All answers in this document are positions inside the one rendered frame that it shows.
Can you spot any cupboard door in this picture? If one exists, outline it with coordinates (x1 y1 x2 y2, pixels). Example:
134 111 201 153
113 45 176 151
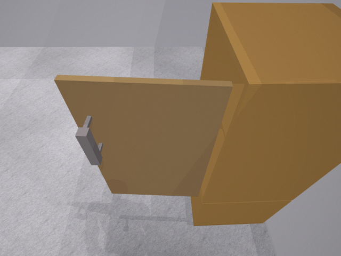
54 75 233 197

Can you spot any handle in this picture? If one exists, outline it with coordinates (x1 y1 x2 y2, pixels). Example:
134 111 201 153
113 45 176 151
75 116 103 165

